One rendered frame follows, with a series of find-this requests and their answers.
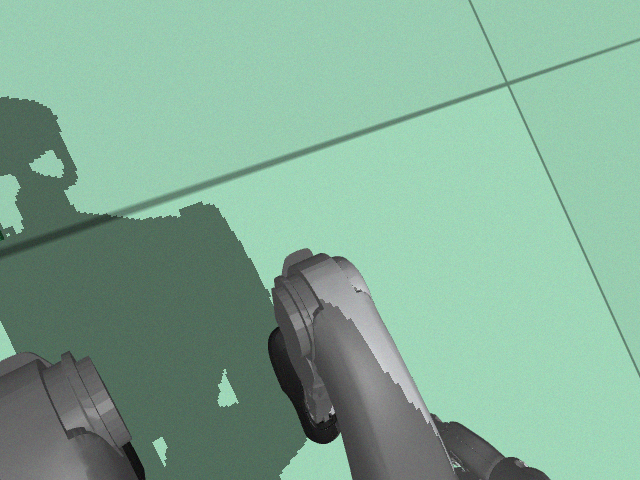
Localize right robot foot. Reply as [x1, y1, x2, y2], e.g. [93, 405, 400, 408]
[268, 326, 341, 444]

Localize left robot foot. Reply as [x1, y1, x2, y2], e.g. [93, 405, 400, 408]
[122, 441, 146, 480]

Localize right robot hand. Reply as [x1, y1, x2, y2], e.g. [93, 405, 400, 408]
[430, 413, 506, 480]

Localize right robot arm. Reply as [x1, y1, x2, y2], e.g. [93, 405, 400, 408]
[489, 457, 551, 480]

